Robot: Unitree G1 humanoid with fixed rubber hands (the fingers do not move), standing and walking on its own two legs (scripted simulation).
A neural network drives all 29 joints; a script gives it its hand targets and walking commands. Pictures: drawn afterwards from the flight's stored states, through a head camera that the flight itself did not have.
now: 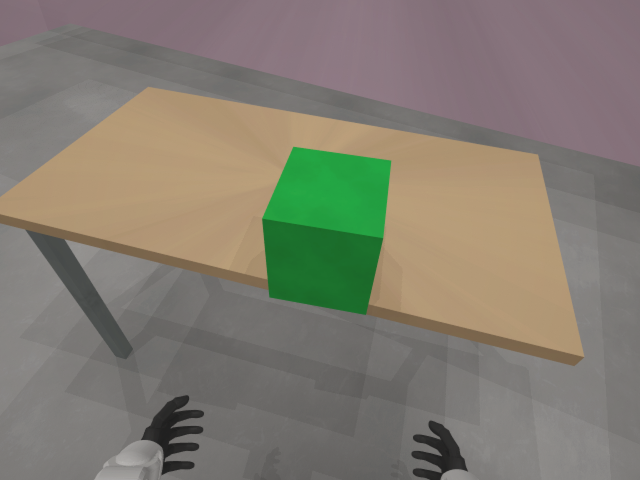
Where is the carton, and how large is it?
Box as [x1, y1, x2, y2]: [262, 147, 390, 314]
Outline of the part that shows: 293,147 262,218 269,296 365,314 383,235 390,160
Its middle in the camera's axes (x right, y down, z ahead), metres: +0.01 -0.01 +0.67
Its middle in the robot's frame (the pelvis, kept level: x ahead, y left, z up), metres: +0.51 +0.01 +0.01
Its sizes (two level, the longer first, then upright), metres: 0.188 0.171 0.190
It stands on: a table, 0.68 m high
